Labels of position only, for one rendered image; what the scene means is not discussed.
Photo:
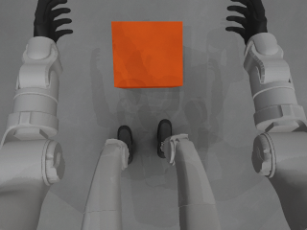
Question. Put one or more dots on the robot left upper arm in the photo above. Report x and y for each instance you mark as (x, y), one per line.
(28, 168)

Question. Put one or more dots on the left robot foot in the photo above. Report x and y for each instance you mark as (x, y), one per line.
(124, 134)

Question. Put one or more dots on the right robot hand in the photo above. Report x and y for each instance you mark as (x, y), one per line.
(254, 20)

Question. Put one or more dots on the left robot forearm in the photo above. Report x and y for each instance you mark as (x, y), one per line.
(36, 94)

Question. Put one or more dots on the carton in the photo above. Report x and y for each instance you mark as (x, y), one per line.
(147, 54)

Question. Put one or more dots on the robot right shin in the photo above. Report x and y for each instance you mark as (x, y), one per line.
(164, 147)

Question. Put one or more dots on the left robot hand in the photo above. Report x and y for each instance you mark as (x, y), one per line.
(45, 25)

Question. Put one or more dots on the robot right upper arm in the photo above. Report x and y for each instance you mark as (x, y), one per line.
(282, 158)

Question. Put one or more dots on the right robot forearm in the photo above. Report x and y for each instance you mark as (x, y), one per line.
(272, 88)

